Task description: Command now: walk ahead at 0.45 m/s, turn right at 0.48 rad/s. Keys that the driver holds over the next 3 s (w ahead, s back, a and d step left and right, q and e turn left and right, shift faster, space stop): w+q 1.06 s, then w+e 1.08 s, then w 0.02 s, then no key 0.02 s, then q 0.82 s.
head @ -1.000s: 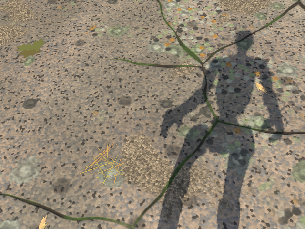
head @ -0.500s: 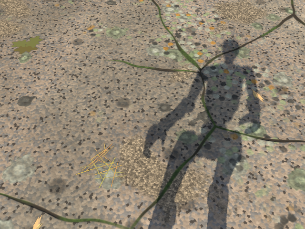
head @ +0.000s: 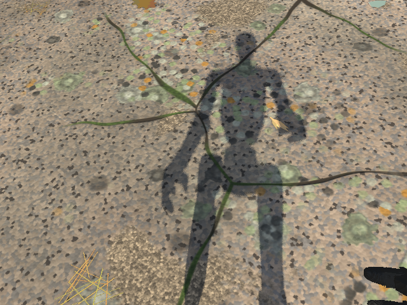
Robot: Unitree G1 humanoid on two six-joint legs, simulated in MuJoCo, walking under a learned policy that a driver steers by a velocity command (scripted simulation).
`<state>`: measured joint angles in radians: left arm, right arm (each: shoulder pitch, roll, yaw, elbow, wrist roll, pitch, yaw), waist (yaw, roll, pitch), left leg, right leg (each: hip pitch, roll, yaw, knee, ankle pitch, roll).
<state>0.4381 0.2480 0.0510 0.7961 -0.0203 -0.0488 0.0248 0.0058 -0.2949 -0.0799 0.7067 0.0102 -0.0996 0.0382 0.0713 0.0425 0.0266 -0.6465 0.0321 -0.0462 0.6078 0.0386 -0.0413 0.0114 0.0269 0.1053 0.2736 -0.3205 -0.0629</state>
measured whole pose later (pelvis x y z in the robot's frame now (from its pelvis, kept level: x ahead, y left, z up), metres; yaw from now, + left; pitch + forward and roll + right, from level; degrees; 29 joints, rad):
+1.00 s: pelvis +0.57 +0.04 -0.01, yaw +25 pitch +1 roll -2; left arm 0.36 0.30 0.08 0.81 0.00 -0.08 0.01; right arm 0.09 -0.30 -0.06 0.63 0.02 -0.02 0.04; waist 0.10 0.05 0.04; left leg -0.68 0.09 -0.03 0.75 -0.03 0.00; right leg 0.02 0.00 -0.18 0.25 -0.29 0.00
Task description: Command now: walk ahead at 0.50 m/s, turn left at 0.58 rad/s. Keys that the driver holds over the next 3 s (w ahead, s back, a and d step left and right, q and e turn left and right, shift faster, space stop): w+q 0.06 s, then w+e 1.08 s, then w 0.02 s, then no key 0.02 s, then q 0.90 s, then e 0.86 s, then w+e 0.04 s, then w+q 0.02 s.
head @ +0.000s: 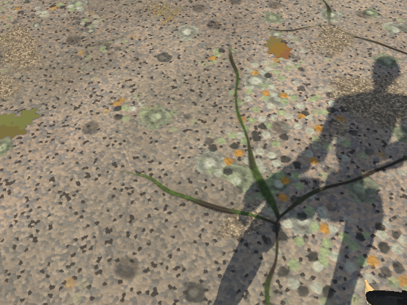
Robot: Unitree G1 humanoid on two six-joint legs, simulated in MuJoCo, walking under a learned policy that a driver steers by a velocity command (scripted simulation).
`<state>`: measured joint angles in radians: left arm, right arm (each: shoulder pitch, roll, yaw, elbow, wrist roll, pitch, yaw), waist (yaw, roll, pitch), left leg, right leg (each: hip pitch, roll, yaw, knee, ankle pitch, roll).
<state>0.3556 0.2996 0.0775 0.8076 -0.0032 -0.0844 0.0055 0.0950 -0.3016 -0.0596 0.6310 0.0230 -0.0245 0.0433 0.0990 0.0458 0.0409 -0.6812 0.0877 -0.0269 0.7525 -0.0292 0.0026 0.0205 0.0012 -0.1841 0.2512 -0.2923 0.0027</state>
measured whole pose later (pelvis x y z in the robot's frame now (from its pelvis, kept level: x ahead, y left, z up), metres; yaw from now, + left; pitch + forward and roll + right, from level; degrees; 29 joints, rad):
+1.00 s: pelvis +0.57 -0.03 +0.01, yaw -20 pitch +2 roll +0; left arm 0.32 0.29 0.06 0.70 -0.02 -0.04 0.00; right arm 0.06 -0.29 -0.04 0.68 -0.01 -0.09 0.01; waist 0.06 0.03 0.04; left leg -0.66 0.08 -0.11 0.68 -0.03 -0.07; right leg -0.16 0.11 0.13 0.36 -0.23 -0.09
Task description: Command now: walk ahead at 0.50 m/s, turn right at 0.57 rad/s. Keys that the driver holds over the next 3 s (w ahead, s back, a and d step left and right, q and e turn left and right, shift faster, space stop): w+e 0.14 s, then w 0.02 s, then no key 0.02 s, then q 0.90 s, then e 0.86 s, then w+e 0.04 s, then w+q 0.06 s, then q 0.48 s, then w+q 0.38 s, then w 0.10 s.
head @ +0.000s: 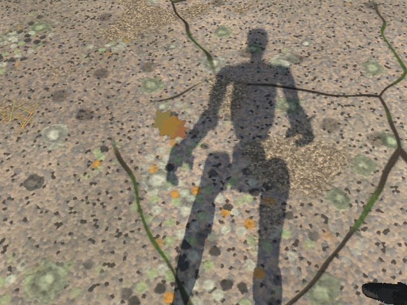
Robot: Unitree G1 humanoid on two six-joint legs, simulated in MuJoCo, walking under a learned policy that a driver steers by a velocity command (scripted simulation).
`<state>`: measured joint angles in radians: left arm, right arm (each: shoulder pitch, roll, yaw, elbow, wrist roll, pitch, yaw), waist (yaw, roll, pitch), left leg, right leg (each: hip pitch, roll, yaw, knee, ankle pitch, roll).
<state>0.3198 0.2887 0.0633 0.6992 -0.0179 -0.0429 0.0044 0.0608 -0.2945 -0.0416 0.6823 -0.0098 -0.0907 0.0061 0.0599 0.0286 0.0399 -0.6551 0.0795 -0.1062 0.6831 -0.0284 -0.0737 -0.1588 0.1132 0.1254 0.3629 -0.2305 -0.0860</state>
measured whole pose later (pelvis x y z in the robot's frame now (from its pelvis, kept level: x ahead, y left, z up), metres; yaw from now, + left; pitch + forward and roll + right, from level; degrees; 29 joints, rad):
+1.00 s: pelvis +0.26 +0.07 -0.01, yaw +13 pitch +2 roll -2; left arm 0.14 0.31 0.09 0.72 0.01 0.02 0.03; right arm 0.18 -0.30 -0.07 0.65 -0.01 0.04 0.01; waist 0.00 -0.03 0.05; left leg -0.34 -0.01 -0.01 0.59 -0.29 0.05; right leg -0.45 -0.06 -0.02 0.95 -0.51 0.06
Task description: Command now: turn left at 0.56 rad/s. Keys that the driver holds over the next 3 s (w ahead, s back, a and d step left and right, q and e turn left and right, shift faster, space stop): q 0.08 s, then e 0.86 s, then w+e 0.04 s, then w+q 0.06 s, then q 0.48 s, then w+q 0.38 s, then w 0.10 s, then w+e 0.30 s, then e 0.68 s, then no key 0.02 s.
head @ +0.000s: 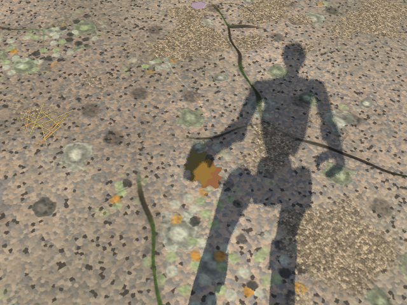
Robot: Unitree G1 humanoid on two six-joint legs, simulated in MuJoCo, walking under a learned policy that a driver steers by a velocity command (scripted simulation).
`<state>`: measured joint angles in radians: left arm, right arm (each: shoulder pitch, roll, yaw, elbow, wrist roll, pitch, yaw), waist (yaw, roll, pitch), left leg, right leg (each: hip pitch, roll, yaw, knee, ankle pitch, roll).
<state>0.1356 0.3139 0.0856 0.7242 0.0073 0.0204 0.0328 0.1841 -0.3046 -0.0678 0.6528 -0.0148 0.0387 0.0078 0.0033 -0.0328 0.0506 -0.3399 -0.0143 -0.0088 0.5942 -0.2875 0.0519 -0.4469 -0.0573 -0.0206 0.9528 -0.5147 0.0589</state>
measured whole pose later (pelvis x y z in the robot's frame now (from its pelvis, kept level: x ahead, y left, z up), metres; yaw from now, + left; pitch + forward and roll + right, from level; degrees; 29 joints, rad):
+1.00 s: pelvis -0.01 -0.05 +0.00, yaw -19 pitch +2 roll +1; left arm 0.17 0.29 0.07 0.62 0.00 0.03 -0.01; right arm 0.16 -0.33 -0.10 0.71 0.00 0.02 -0.02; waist -0.01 0.04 0.05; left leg -0.45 0.07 0.04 1.00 -0.52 -0.05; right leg -0.32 0.02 0.00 0.58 -0.29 -0.05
